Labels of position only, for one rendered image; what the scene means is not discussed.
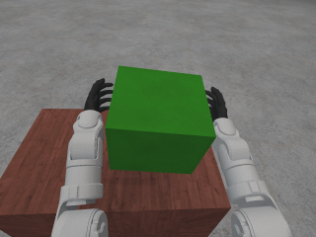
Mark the pedestal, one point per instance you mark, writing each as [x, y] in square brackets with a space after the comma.
[136, 203]

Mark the robot left hand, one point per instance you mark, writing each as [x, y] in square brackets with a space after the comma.
[94, 100]

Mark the left robot forearm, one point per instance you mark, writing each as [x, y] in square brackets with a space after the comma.
[84, 164]

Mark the right robot forearm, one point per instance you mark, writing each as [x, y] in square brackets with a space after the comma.
[244, 183]

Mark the right robot upper arm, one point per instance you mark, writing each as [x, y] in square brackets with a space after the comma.
[258, 221]

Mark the robot right hand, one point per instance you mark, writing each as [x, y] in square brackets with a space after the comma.
[217, 104]

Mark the carton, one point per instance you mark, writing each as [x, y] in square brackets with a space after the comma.
[158, 121]

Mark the left robot upper arm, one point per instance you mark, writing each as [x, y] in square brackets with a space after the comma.
[91, 222]

